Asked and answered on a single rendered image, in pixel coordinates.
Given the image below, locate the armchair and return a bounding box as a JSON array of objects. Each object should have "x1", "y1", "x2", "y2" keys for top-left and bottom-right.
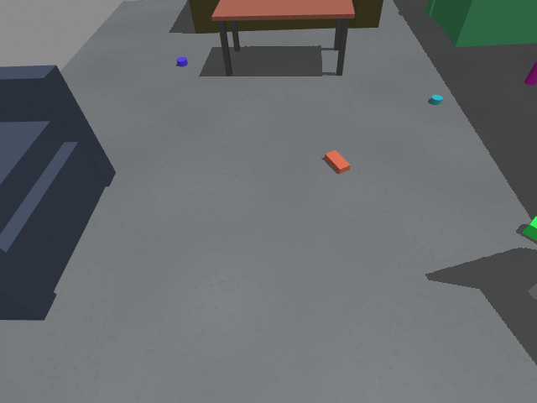
[
  {"x1": 0, "y1": 65, "x2": 116, "y2": 321},
  {"x1": 425, "y1": 0, "x2": 537, "y2": 47}
]

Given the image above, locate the coffee table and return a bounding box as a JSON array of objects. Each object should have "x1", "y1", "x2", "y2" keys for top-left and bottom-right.
[{"x1": 211, "y1": 0, "x2": 355, "y2": 76}]

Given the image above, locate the sofa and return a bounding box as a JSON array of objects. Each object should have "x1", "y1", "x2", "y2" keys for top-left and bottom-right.
[{"x1": 189, "y1": 0, "x2": 383, "y2": 34}]

